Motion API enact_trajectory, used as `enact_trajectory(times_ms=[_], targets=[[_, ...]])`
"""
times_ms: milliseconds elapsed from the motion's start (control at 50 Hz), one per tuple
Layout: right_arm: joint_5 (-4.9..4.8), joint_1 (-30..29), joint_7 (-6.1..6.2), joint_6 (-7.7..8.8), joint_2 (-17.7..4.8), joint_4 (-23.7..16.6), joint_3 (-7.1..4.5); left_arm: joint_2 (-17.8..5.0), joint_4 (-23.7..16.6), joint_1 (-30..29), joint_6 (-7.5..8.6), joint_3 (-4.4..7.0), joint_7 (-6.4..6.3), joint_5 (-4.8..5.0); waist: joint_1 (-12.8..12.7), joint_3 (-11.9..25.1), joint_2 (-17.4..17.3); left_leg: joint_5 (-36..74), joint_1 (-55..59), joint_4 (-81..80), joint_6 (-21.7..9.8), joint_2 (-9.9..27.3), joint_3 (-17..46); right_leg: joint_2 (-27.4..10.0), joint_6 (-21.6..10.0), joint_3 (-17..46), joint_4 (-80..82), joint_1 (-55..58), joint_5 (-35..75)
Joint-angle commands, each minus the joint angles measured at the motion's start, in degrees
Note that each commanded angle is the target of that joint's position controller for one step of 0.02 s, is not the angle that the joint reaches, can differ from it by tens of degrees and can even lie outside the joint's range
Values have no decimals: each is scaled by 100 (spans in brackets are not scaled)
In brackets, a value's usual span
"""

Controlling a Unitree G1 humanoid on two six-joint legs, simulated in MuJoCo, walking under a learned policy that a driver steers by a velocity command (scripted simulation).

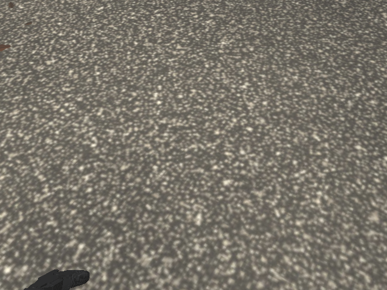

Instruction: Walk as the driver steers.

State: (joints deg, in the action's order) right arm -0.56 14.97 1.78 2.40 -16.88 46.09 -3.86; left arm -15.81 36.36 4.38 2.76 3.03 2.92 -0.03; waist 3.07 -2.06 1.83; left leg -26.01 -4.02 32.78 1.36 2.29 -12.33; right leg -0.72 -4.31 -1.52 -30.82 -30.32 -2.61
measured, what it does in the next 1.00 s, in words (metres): steps to the left: left foot, then left foot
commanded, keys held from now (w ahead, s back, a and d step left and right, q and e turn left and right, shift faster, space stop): e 0.12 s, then no key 0.08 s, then q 0.80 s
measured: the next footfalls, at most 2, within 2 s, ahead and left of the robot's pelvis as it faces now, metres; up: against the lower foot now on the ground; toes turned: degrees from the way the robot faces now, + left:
left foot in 0.42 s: +0.15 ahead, +0.15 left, +0.00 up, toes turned -6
left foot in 0.96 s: +0.10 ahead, +0.18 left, +0.00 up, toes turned +13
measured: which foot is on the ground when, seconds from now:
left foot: down 0.00-0.00, up 0.02-0.40, down 0.42-0.66, up 0.68-0.94, down 0.96-1.00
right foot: down 0.00-0.96, up 0.98-1.00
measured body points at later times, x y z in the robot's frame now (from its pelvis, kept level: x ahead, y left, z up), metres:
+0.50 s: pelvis +0.08 +0.03 +0.01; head +0.10 +0.04 +0.46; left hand +0.28 +0.25 -0.09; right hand +0.17 -0.25 -0.10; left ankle +0.11 +0.16 -0.72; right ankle +0.13 -0.08 -0.72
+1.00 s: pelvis +0.07 +0.07 +0.00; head +0.10 +0.10 +0.45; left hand +0.15 +0.38 -0.11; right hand +0.30 -0.15 -0.06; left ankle +0.06 +0.17 -0.72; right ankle +0.10 -0.08 -0.70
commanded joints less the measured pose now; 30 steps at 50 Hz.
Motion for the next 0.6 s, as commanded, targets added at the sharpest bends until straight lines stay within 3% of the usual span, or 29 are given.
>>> enact_trajectory(times_ms=[20,40,60,80,100,120,160,220,260,320,380,400,420,440,460,500,540,600], targets=[[240,662,-56,57,-175,-729,94,-1833,-321,1199,-6,521,-197,-127,-221,2506,1600,-1663,-3264,4781,305,-794,1075,-2240,-2132,4036,287,4687,3870],[97,295,-138,82,-694,-658,-6,-1407,-475,1124,-56,452,-170,-64,-667,2939,605,-1108,-3393,5060,214,-443,1937,-1998,-1952,3805,710,4442,2597],[-29,-195,-138,64,-751,-806,-15,-1144,-508,800,-65,373,-188,-9,-616,2252,309,-547,-3626,4895,141,-277,1849,-1694,-1638,3171,802,3829,1706],[37,-335,-55,16,-660,-769,-8,-945,-496,607,-100,324,-227,64,-467,1637,-192,-156,-3661,4486,159,-66,1791,-1390,-1320,2725,916,3049,1107],[103,-420,30,-58,-711,-798,-33,-834,-508,454,-136,282,-276,94,-362,1310,-113,56,-3466,4128,179,49,1813,-1227,-1199,2502,1046,2347,833],[109,-379,52,-125,-717,-841,-49,-842,-510,392,-168,271,-304,29,-208,1161,84,167,-3075,3907,169,54,1798,-1053,-1122,2381,1176,1777,635],[116,-168,92,-188,-547,-786,-12,-819,-514,265,-175,260,-356,-71,-103,1171,269,260,-2729,3521,243,-21,1636,-899,-1102,2035,1183,1326,1095],[107,-153,166,-228,-385,-733,41,-801,-426,341,-192,244,-416,-77,-163,1373,268,499,-2595,2876,371,-6,1584,-868,-1060,1793,1041,1337,1281],[68,-169,157,-271,-298,-703,78,-644,-404,232,-238,174,-441,-112,-216,1413,378,781,-2295,2438,373,94,1546,-809,-945,1639,1079,1182,429],[51,-305,78,-275,-200,-706,115,-365,-202,269,-245,46,-390,-209,-361,1147,617,952,-1620,1616,283,175,1477,-819,-838,1530,1248,815,-1000],[34,-316,-9,-215,-290,-725,74,-510,-38,252,-250,60,-355,-162,-325,673,615,1143,-1174,434,39,-14,1181,-860,-690,1556,1098,751,-1769],[71,-322,-35,-207,-344,-747,57,-503,37,393,-251,56,-371,-121,-317,531,512,1294,-1095,-78,-92,-63,1171,-779,-516,1542,976,813,-1879],[151,-412,-50,-198,-552,-856,32,-503,86,549,-245,61,-407,-97,-401,377,220,1843,-1173,-436,-274,184,1601,-607,-241,1438,664,859,-1906],[172,-524,-41,-200,-968,-956,-58,-483,66,833,-217,82,-435,-160,-728,354,-693,2593,-1231,-594,-544,685,2293,-85,49,906,111,764,-2086],[102,-532,-65,-208,-919,-901,-109,-399,39,618,-185,88,-455,-190,-655,283,-1451,1920,-1660,-1049,-903,889,2817,372,367,133,-347,960,-1667],[142,-527,-64,-183,-728,-966,-82,-387,-92,30,-220,143,-492,-114,-420,159,-1542,1691,-1734,-1304,-1036,1022,3349,372,388,201,-590,1005,-1385],[68,-504,-32,-154,-818,-1073,-144,-292,-104,41,-261,165,-479,-108,-372,322,-1515,2316,-1353,-1031,-1037,957,3374,378,349,232,-584,966,-1355],[-26,-521,13,-203,-744,-1259,-179,-199,-82,241,-209,197,-426,-71,-427,691,-1244,3022,-1112,-516,-957,694,3333,253,281,269,-175,1381,-868]])
Velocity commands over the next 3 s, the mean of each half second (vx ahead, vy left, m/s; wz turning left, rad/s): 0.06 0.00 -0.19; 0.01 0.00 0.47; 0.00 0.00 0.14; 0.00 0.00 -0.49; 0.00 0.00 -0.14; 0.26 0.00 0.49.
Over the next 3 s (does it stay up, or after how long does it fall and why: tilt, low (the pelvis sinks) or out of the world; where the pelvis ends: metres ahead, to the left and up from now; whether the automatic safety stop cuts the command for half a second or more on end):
stays up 0.15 0.11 0.00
